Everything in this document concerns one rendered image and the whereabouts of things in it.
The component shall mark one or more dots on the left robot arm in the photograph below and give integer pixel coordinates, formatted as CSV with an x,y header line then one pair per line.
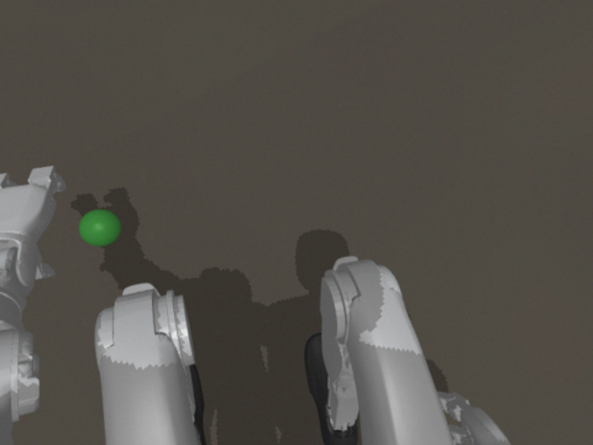
x,y
19,367

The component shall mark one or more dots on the left robot hand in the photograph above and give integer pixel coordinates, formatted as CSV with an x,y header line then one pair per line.
x,y
28,209

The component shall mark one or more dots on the right robot foot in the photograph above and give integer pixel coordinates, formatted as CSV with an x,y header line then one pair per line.
x,y
318,386

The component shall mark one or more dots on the ball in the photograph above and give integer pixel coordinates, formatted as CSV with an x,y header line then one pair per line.
x,y
99,227

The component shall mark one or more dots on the right robot hand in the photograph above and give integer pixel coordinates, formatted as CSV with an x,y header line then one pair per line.
x,y
478,428

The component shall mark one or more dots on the left robot foot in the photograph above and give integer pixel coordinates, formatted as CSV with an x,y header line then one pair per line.
x,y
198,423

